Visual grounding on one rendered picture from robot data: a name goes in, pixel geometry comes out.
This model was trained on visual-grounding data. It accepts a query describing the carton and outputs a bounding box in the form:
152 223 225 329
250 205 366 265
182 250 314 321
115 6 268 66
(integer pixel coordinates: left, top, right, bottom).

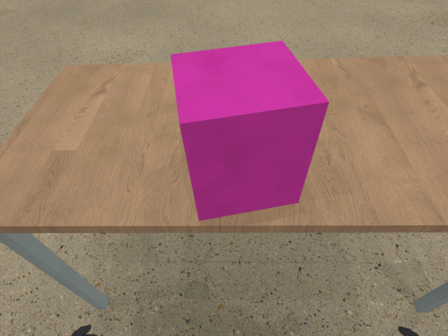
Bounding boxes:
171 41 329 221

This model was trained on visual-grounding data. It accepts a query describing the table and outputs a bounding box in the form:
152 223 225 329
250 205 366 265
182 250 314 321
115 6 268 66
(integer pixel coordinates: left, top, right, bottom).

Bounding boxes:
0 55 448 313

